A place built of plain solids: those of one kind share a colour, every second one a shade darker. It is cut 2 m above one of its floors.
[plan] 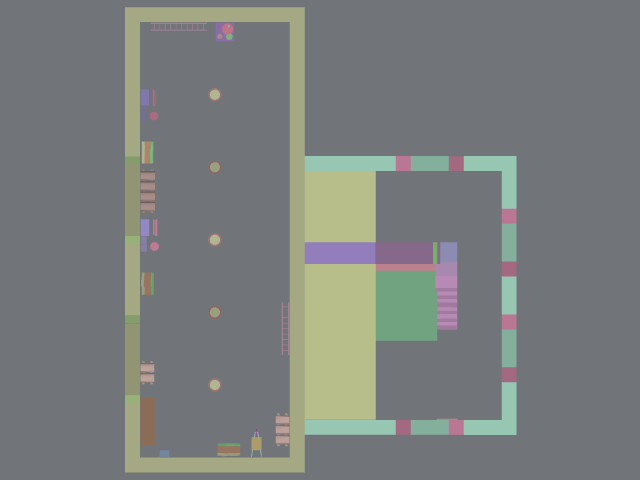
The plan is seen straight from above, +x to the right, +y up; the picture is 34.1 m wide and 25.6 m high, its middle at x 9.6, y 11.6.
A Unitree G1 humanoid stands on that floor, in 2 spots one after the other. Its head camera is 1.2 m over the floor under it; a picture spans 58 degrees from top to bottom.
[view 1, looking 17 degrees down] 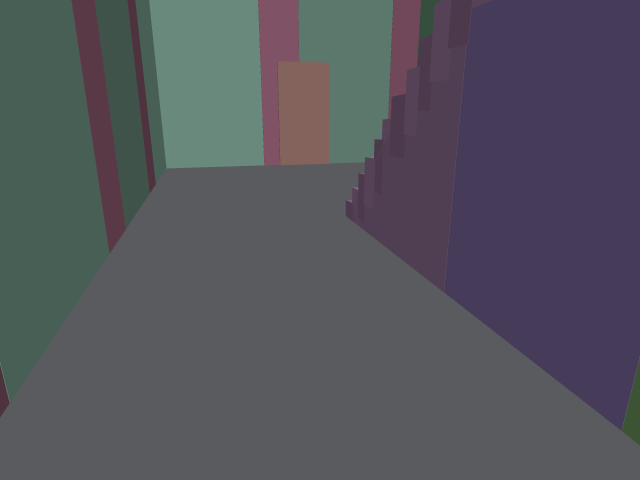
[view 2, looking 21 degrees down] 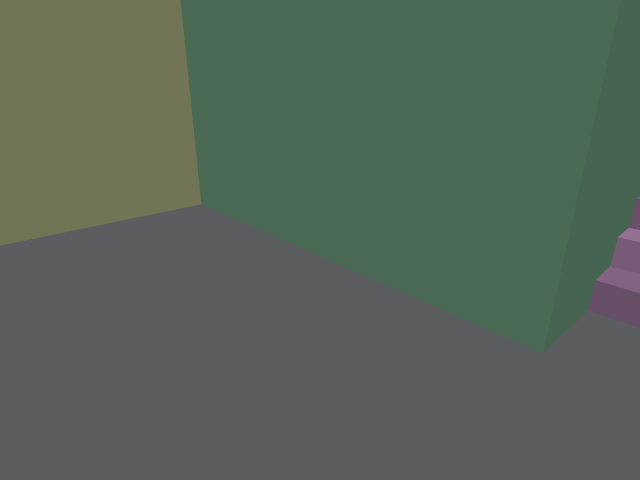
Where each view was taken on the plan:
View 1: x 18.39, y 11.48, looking -104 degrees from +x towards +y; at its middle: ground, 4.10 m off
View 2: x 16.41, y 4.35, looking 138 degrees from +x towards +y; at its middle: wall_core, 3.01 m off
